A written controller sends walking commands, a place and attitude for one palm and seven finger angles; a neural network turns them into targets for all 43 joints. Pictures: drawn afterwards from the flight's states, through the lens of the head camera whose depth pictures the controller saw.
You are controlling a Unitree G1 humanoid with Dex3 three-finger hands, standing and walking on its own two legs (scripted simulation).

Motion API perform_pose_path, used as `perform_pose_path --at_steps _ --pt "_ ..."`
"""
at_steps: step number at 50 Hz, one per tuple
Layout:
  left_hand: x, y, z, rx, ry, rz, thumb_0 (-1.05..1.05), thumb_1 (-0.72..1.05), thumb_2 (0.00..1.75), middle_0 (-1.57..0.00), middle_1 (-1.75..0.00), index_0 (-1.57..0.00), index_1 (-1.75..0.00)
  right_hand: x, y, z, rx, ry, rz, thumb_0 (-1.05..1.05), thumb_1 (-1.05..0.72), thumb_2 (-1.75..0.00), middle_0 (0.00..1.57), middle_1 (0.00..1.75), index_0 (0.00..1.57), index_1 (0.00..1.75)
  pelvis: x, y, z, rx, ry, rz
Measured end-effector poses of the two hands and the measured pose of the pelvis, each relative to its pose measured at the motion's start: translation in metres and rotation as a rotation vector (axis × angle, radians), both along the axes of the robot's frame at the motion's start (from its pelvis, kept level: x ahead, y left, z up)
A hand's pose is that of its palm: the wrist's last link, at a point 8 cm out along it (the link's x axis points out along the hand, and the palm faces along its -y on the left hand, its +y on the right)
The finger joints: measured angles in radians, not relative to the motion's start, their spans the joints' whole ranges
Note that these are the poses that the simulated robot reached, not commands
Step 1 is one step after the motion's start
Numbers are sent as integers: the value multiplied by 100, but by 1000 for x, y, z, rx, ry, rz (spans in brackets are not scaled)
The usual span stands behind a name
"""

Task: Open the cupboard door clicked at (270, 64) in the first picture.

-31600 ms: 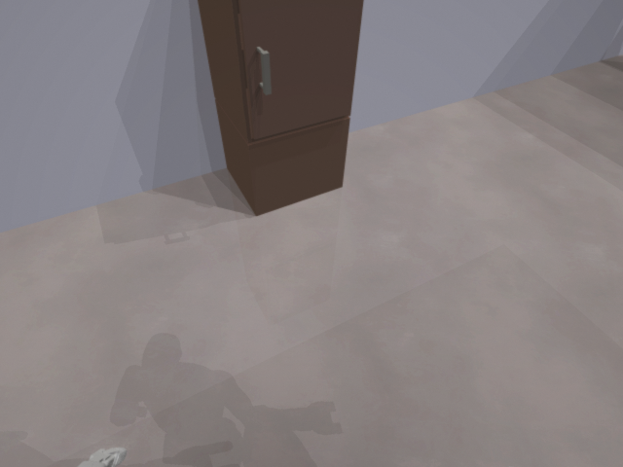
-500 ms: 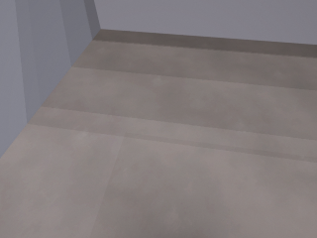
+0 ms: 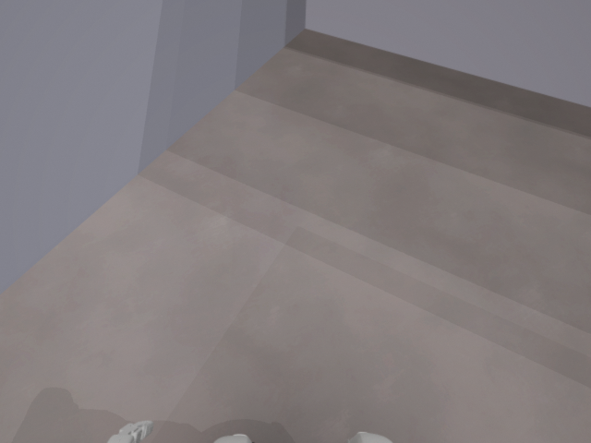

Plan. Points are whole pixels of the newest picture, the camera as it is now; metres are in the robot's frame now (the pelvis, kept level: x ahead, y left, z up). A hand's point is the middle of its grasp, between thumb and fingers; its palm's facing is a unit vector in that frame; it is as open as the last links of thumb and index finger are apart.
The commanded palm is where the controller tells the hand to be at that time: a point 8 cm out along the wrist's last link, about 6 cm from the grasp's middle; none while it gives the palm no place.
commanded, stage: turn to face it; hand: left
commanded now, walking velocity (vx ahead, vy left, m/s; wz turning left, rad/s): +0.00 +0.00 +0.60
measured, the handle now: out of the picture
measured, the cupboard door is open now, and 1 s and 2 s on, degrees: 40 40 40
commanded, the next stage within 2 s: none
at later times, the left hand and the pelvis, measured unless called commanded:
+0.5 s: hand out of the picture -0.02 +0.17 -0.18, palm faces +0.37 -0.90 -0.24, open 7.4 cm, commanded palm none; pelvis +0.01 -0.04 -0.01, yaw +19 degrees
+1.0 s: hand out of the picture -0.03 +0.11 -0.16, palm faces +0.61 -0.76 -0.22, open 7.4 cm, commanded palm none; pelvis +0.03 -0.08 +0.00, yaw +38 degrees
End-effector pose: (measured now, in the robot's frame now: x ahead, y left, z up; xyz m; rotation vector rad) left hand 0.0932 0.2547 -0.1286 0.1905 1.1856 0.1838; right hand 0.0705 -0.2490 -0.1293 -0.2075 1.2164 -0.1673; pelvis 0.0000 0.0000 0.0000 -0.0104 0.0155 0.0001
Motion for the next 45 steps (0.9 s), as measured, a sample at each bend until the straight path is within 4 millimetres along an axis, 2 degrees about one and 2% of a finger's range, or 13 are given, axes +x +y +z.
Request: perform_pose_path --at_steps 5,8,11,14,17,21,23,28,33,38,42,45 --pt "-13 -13 9 64 -47 52 0 91 90 -20 -30 -20 -30 28 -31 -14 21 -1 44 1 -91 -90 20 30 20 30 4 -29 -8 27 0 64" --pt "-35 -24 16 69 -13 103 0 91 90 -20 -30 -20 -30 47 -43 -9 17 3 84 1 -91 -90 20 30 20 30 7 -37 -1 36 -11 118" --pt "-57 -36 19 56 30 148 0 90 90 -20 -30 -20 -30 67 -47 1 16 -4 125 1 -91 -90 20 30 20 30 11 -43 7 55 -12 156" --pt "-77 -46 16 30 68 193 0 90 90 -20 -30 -20 -30 88 -43 9 16 -16 178 1 -91 -90 20 30 20 30 13 -47 11 68 -8 195" --pt "-98 -51 8 1 94 244 0 90 90 -20 -30 -20 -30 110 -30 12 12 -34 246 1 -91 -90 19 30 20 30 14 -46 9 66 -8 235" --pt "-124 -47 -13 -36 119 323 0 90 90 -20 -30 -21 -30 136 -6 9 -2 -89 340 1 -91 -90 20 30 20 30 14 -38 -5 32 -8 291" --pt "-133 -43 -21 -38 139 355 0 90 90 -20 -30 -21 -30 142 3 8 -7 -104 374 1 -91 -90 20 30 20 30 12 -38 -10 38 -12 320" --pt "-129 -37 -12 -15 102 408 1 90 90 -20 -30 -20 -30 136 9 9 -7 -63 433 0 -91 -90 20 30 20 30 11 -47 -3 20 -14 374" --pt "-113 -41 6 33 22 434 0 91 90 -20 -30 -20 -30 133 -3 -1 14 -8 464 1 -91 -90 20 30 20 30 16 -64 0 10 -9 432" --pt "-114 -58 12 87 -19 465 0 90 90 -20 -30 -20 -30 146 -22 -17 30 27 478 1 -91 -90 20 30 20 30 24 -83 -7 27 -5 495" --pt "-126 -80 18 59 12 515 0 90 90 -20 -30 -20 -30 159 -25 -8 21 43 510 1 -91 -90 20 30 20 30 29 -86 3 38 -5 552" --pt "-134 -94 15 23 22 553 0 90 90 -20 -30 -20 -30 168 -19 2 12 44 548 1 -91 -90 20 30 20 30 32 -87 8 52 1 591"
